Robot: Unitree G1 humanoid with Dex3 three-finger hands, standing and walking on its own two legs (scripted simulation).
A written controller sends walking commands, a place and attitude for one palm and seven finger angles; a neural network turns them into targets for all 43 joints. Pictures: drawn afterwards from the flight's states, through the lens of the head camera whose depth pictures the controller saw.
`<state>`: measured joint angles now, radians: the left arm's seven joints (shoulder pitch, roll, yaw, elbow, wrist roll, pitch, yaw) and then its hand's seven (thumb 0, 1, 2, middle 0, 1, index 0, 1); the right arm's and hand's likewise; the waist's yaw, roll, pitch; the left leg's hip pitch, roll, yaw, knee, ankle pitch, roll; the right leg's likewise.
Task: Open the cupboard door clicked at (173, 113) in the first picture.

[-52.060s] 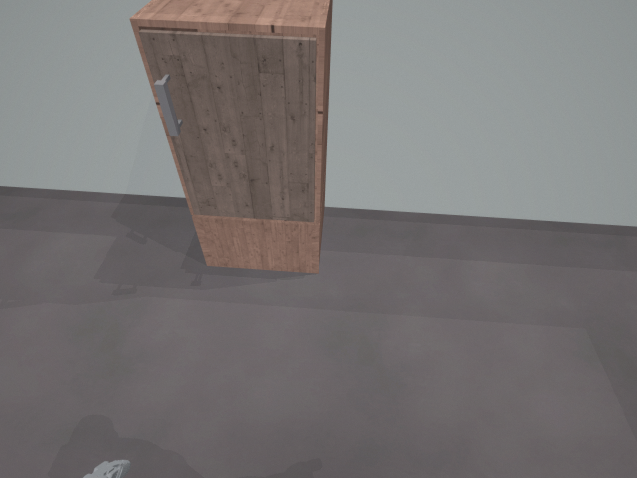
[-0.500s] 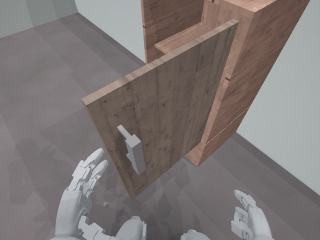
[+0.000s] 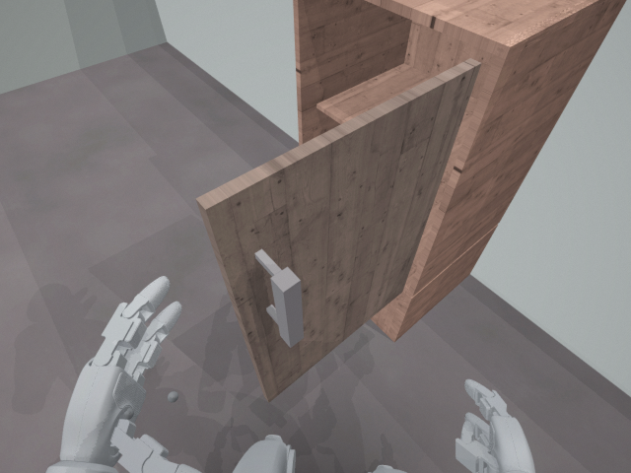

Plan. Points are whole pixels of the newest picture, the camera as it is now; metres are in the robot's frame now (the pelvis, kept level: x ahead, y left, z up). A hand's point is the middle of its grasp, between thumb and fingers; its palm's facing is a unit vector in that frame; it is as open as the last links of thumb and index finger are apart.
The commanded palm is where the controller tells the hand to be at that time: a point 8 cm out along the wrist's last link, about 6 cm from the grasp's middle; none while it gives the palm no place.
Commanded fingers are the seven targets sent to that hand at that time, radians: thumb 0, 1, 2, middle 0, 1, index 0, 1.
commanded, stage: draw the hand back to the body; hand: left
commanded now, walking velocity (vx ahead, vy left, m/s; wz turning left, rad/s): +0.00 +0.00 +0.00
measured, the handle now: (278, 299) +0.32 +0.07 +0.06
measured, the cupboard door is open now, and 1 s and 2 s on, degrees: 90 90 90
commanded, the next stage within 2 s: step back with the hand held close in 1.36 s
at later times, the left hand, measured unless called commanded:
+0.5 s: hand (87, 361) +0.20 +0.22 +0.15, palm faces +0.20 -0.93 -0.31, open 14.7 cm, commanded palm +0.16 +0.27 +0.18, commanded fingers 0.00 0.09 0.56 -0.17 -0.30 -0.17 -0.30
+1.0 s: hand out of the picture +0.24 +0.27 +0.25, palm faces +0.43 -0.80 -0.42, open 8.8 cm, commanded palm +0.19 +0.31 +0.26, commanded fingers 0.00 0.90 0.90 -0.20 -0.30 -0.20 -0.30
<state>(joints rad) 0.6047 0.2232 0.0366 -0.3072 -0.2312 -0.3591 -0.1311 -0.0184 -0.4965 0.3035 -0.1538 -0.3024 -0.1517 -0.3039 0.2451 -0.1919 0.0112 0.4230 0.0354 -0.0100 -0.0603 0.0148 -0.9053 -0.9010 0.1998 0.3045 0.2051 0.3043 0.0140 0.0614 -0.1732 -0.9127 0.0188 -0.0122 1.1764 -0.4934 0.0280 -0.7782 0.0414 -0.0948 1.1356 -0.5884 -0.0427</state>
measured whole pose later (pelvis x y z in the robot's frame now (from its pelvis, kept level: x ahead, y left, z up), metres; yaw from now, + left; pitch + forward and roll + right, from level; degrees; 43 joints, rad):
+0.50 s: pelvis +0.03 +0.02 +0.06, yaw +0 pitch +6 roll -2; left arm 0.68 0.31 0.10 -0.45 -0.08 -0.04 0.10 -0.01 -0.22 0.42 -0.17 -0.30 -0.16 -0.30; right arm 0.28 -0.21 0.05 0.42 0.04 -0.01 -0.12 0.01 -0.90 -0.90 0.20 0.30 0.21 0.30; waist 0.03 0.06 -0.14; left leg -0.55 0.00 0.03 0.84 -0.40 0.06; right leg -0.42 0.03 -0.05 0.77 -0.46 -0.01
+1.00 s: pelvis +0.05 +0.01 +0.09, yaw -1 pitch -1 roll -1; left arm 0.51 0.39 0.34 -0.46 -0.08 -0.03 0.13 0.00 0.63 0.79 -0.20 -0.30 -0.20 -0.30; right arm 0.22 -0.24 0.04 0.57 0.02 -0.06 -0.09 0.01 -0.90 -0.90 0.20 0.30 0.21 0.30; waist 0.06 0.05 -0.04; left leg -0.22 -0.02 0.04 0.51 -0.28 0.04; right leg -0.10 0.02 -0.02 0.45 -0.34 -0.01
